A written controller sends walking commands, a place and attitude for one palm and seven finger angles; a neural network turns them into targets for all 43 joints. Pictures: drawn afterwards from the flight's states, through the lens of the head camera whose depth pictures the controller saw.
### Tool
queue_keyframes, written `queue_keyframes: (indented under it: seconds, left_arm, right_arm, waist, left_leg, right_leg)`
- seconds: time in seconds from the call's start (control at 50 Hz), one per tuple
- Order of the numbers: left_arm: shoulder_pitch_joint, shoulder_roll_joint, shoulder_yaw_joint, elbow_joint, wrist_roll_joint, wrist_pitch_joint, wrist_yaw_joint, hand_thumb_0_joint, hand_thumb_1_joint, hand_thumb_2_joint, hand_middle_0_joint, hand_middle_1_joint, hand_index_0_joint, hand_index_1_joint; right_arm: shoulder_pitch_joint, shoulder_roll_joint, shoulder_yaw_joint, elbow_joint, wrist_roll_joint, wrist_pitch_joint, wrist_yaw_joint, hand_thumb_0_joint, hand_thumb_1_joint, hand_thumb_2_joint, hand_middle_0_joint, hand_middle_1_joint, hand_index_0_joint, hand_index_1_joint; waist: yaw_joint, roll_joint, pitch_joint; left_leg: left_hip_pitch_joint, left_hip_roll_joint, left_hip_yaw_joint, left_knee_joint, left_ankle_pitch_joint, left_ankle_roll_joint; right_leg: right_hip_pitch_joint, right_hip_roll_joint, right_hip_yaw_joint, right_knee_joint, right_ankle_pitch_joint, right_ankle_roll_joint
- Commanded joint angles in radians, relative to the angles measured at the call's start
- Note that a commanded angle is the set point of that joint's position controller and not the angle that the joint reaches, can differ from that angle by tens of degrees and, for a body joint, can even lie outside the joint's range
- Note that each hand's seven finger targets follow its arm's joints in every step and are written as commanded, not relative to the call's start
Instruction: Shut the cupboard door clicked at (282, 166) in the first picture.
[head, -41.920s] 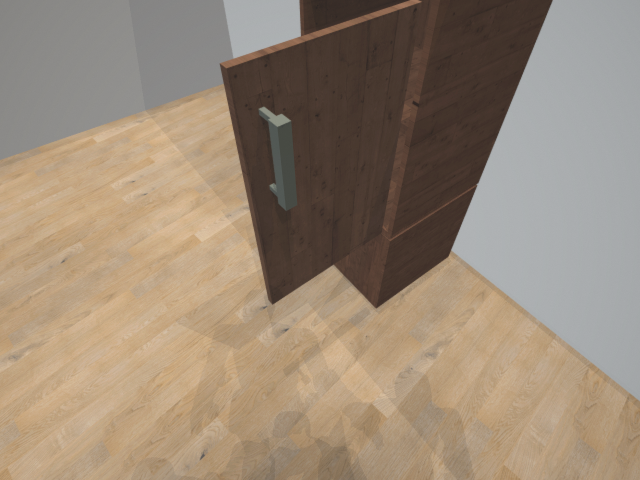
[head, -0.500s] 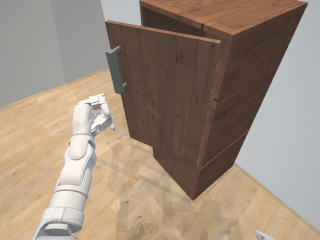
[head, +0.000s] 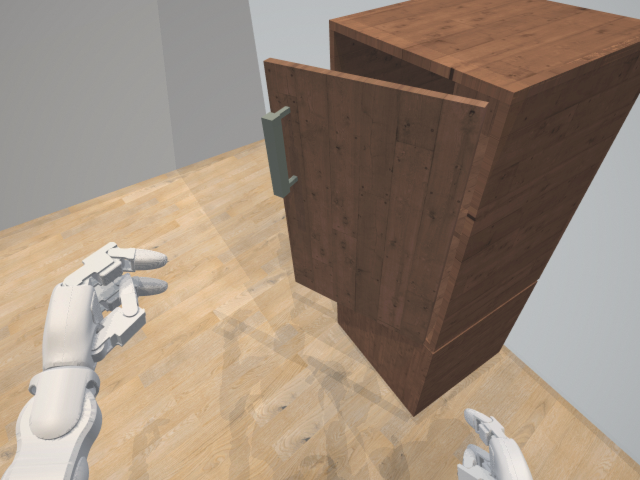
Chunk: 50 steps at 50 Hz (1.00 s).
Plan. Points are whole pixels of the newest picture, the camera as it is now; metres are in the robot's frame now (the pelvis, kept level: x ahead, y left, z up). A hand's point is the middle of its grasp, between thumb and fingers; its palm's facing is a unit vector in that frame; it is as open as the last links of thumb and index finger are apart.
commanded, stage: draw the hand back to the body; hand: left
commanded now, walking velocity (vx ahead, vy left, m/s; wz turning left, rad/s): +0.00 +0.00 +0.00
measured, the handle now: (283, 152) +0.65 +0.15 +0.09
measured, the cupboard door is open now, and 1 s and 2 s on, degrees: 24 24 24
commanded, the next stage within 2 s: step back with the hand held close in 0.60 s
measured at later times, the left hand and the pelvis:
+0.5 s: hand (88, 344) +0.20 +0.26 +0.14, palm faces +0.45 -0.80 -0.39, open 7.3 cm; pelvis +0.01 +0.00 +0.00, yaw +0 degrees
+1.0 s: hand (95, 332) +0.21 +0.25 +0.15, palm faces +0.36 -0.80 -0.49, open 7.4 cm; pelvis +0.00 +0.00 -0.01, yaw -2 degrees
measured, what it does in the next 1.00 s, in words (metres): stands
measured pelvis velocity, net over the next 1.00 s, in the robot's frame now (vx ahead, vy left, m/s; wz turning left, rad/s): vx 0.00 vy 0.00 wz -0.03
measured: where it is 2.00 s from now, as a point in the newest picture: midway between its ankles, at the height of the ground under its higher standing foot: outside the picture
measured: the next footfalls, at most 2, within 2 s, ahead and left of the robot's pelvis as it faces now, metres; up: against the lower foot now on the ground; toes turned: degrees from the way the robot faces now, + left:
left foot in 1.88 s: -0.15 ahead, +0.19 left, +0.00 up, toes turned -1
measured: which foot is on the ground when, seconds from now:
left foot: down 0.00-1.00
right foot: down 0.00-1.00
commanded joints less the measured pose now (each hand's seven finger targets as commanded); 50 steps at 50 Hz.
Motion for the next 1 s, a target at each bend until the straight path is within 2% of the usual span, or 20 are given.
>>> queue_keyframes:
  seconds: [0.0,0.06,0.1,0.2,0.26,0.32,0.36,0.44,0.46,0.52,0.66,0.7,0.72,0.74,0.76,0.8,0.86,0.94,0.96,0.98]
  left_arm:
    - [-0.067,0.189,0.158,-0.278,-0.002,-0.067,0.013,0.000,0.900,0.900,-0.475,-0.600,-0.475,-0.600]
    - [0.032,0.246,0.238,-0.324,-0.003,-0.073,0.021,0.000,0.900,0.900,-0.393,-0.510,-0.393,-0.510]
    - [0.086,0.244,0.257,-0.357,-0.005,-0.082,0.025,0.000,0.900,0.900,-0.337,-0.450,-0.337,-0.450]
    - [0.213,0.267,0.326,-0.386,-0.011,-0.088,0.033,0.000,0.900,0.900,-0.200,-0.300,-0.200,-0.300]
    - [0.157,0.204,0.252,-0.352,-0.003,-0.083,0.032,0.000,0.900,0.900,-0.200,-0.300,-0.200,-0.300]
    - [0.098,0.200,0.236,-0.341,0.005,-0.081,0.041,0.000,0.900,0.900,-0.200,-0.300,-0.200,-0.300]
    - [0.102,0.223,0.254,-0.346,0.006,-0.084,0.045,0.000,0.900,0.900,-0.200,-0.300,-0.200,-0.300]
    - [0.117,0.254,0.282,-0.420,0.010,-0.097,0.051,0.000,0.900,0.900,-0.200,-0.300,-0.200,-0.300]
    - [0.138,0.275,0.303,-0.417,0.010,-0.093,0.052,0.000,0.900,0.900,-0.200,-0.300,-0.200,-0.300]
    - [0.172,0.251,0.295,-0.410,0.005,-0.089,0.048,0.000,0.900,0.900,-0.200,-0.300,-0.200,-0.300]
    - [0.198,0.222,0.287,-0.317,-0.008,-0.067,0.029,0.000,0.900,0.900,-0.200,-0.300,-0.200,-0.300]
    - [0.175,0.225,0.283,-0.351,-0.007,-0.074,0.028,0.000,0.900,0.900,-0.200,-0.300,-0.200,-0.300]
    - [0.083,0.360,0.391,-0.418,0.000,-0.111,0.034,0.000,0.900,0.900,-0.200,-0.300,-0.200,-0.300]
    - [0.157,0.298,0.342,-0.360,0.004,-0.117,0.030,0.000,0.900,0.900,-0.200,-0.300,-0.200,-0.300]
    - [0.157,0.315,0.348,-0.375,0.006,-0.120,0.031,0.000,0.900,0.900,-0.200,-0.300,-0.200,-0.300]
    - [0.187,0.277,0.312,-0.373,0.011,-0.122,0.033,0.000,0.900,0.900,-0.200,-0.300,-0.200,-0.300]
    - [0.209,0.306,0.337,-0.399,0.010,-0.120,0.045,0.000,0.900,0.900,-0.200,-0.300,-0.200,-0.300]
    - [0.264,0.328,0.364,-0.434,0.004,-0.116,0.057,0.000,0.900,0.900,-0.200,-0.300,-0.200,-0.300]
    - [0.292,0.358,0.398,-0.426,0.003,-0.114,0.061,0.000,0.900,0.900,-0.200,-0.300,-0.200,-0.300]
    - [0.305,0.333,0.378,-0.426,0.000,-0.114,0.061,0.000,0.900,0.900,-0.200,-0.300,-0.200,-0.300]
  right_arm:
    - [-0.142,-0.115,-0.056,-0.168,-0.005,-0.058,-0.007,0.000,-0.900,-0.900,0.200,0.300,0.200,0.300]
    - [-0.139,-0.123,-0.067,-0.164,-0.009,-0.070,-0.006,0.000,-0.900,-0.900,0.200,0.300,0.200,0.300]
    - [-0.132,-0.113,-0.067,-0.166,-0.007,-0.077,-0.006,0.000,-0.900,-0.900,0.200,0.300,0.200,0.300]
    - [-0.120,-0.116,-0.077,-0.161,-0.003,-0.093,-0.005,0.000,-0.900,-0.900,0.200,0.300,0.200,0.300]
    - [-0.113,-0.129,-0.085,-0.147,-0.005,-0.106,-0.009,0.000,-0.900,-0.900,0.200,0.300,0.200,0.300]
    - [-0.102,-0.138,-0.089,-0.144,-0.006,-0.114,-0.017,0.000,-0.900,-0.900,0.200,0.300,0.200,0.300]
    - [-0.101,-0.142,-0.093,-0.141,-0.009,-0.120,-0.021,0.000,-0.900,-0.900,0.200,0.300,0.200,0.300]
    - [-0.110,-0.126,-0.086,-0.149,-0.012,-0.130,-0.020,0.000,-0.900,-0.900,0.200,0.300,0.200,0.300]
    - [-0.109,-0.130,-0.085,-0.140,-0.014,-0.132,-0.019,0.000,-0.900,-0.900,0.200,0.300,0.200,0.300]
    - [-0.110,-0.114,-0.077,-0.142,-0.014,-0.131,-0.015,0.000,-0.900,-0.900,0.200,0.300,0.200,0.300]
    - [-0.111,-0.121,-0.081,-0.147,-0.011,-0.102,-0.013,0.000,-0.900,-0.900,0.200,0.300,0.200,0.300]
    - [-0.114,-0.120,-0.084,-0.153,-0.011,-0.101,-0.012,0.000,-0.900,-0.900,0.200,0.300,0.200,0.300]
    - [-0.110,-0.152,-0.093,-0.176,-0.001,-0.085,-0.014,0.000,-0.900,-0.900,0.200,0.300,0.200,0.300]
    - [-0.114,-0.139,-0.090,-0.160,-0.009,-0.074,-0.019,0.000,-0.900,-0.900,0.200,0.300,0.200,0.300]
    - [-0.125,-0.141,-0.092,-0.165,-0.011,-0.067,-0.021,0.000,-0.900,-0.900,0.200,0.300,0.200,0.300]
    - [-0.116,-0.132,-0.093,-0.171,-0.004,-0.049,-0.021,0.000,-0.900,-0.900,0.200,0.300,0.200,0.300]
    - [-0.112,-0.141,-0.103,-0.179,-0.002,-0.029,-0.028,0.000,-0.900,-0.900,0.200,0.300,0.200,0.300]
    - [-0.109,-0.141,-0.106,-0.206,0.003,0.001,-0.036,0.000,-0.900,-0.900,0.200,0.300,0.200,0.300]
    - [-0.111,-0.147,-0.109,-0.205,0.001,0.006,-0.039,0.000,-0.900,-0.900,0.200,0.300,0.200,0.300]
    - [-0.106,-0.138,-0.106,-0.210,0.005,0.013,-0.039,0.000,-0.900,-0.900,0.200,0.300,0.200,0.300]
  waist:
    - [-0.009,-0.022,-0.114]
    - [0.004,-0.023,-0.113]
    - [0.004,-0.027,-0.121]
    - [0.007,0.007,-0.061]
    - [-0.017,-0.029,-0.012]
    - [-0.024,-0.034,-0.009]
    - [-0.013,-0.054,-0.050]
    - [0.004,-0.014,-0.139]
    - [0.007,0.009,-0.132]
    - [0.006,0.027,-0.102]
    - [0.001,-0.059,-0.021]
    - [0.002,-0.057,-0.063]
    - [-0.025,-0.047,-0.062]
    - [-0.031,-0.088,-0.090]
    - [-0.027,-0.091,-0.091]
    - [-0.033,-0.091,-0.151]
    - [-0.034,-0.066,-0.204]
    - [-0.039,-0.066,-0.229]
    - [-0.034,-0.068,-0.229]
    - [-0.039,-0.084,-0.232]
  left_leg:
    - [0.133,0.058,-0.052,-0.049,0.137,-0.030]
    - [0.122,0.060,-0.052,-0.041,0.164,-0.030]
    - [0.113,0.059,-0.049,-0.033,0.181,-0.032]
    - [0.082,0.061,-0.048,-0.031,0.167,-0.037]
    - [0.087,0.063,-0.046,-0.035,0.129,-0.028]
    - [0.092,0.061,-0.054,-0.044,0.085,-0.023]
    - [0.103,0.058,-0.052,-0.041,0.097,-0.019]
    - [0.126,0.049,-0.045,-0.021,0.171,-0.021]
    - [0.122,0.051,-0.047,-0.019,0.187,-0.023]
    - [0.110,0.052,-0.037,-0.010,0.224,-0.029]
    - [0.082,0.056,-0.024,-0.017,0.207,-0.022]
    - [0.096,0.055,-0.023,-0.014,0.209,-0.019]
    - [0.059,0.080,-0.043,0.054,0.154,0.006]
    - [0.057,0.077,-0.048,0.085,0.159,0.007]
    - [0.054,0.073,-0.039,0.098,0.170,0.005]
    - [0.041,0.077,-0.024,0.125,0.229,0.001]
    - [0.050,0.087,-0.019,0.141,0.320,-0.003]
    - [0.040,0.108,-0.034,0.139,0.413,-0.005]
    - [0.030,0.112,-0.040,0.136,0.413,-0.005]
    - [0.012,0.117,-0.045,0.133,0.418,-0.007]
  right_leg:
    - [-0.080,-0.004,0.000,-0.060,0.162,0.001]
    - [-0.069,-0.002,0.000,-0.061,0.180,0.002]
    - [-0.064,-0.006,-0.007,-0.047,0.190,0.003]
    - [-0.090,-0.007,-0.007,-0.053,0.167,0.003]
    - [-0.142,-0.006,-0.004,-0.069,0.135,0.009]
    - [-0.164,-0.007,-0.003,-0.065,0.097,0.010]
    - [-0.136,-0.008,0.001,-0.065,0.107,0.009]
    - [-0.081,-0.011,0.001,-0.042,0.176,0.006]
    - [-0.073,-0.012,0.005,-0.046,0.190,0.005]
    - [-0.079,-0.014,0.000,-0.040,0.229,0.005]
    - [-0.106,-0.014,0.004,-0.060,0.236,0.012]
    - [-0.094,-0.017,0.007,-0.050,0.244,0.015]
    - [-0.166,-0.080,0.084,-0.075,0.324,0.026]
    - [-0.162,-0.109,0.092,-0.052,0.400,0.023]
    - [-0.165,-0.121,0.098,-0.042,0.482,0.033]
    - [-0.132,-0.136,0.095,0.011,0.578,0.040]
    - [-0.121,-0.137,0.088,0.058,0.657,0.050]
    - [-0.128,-0.114,0.079,0.107,0.623,0.046]
    - [-0.133,-0.109,0.080,0.111,0.608,0.046]
    - [-0.121,-0.109,0.076,0.124,0.589,0.040]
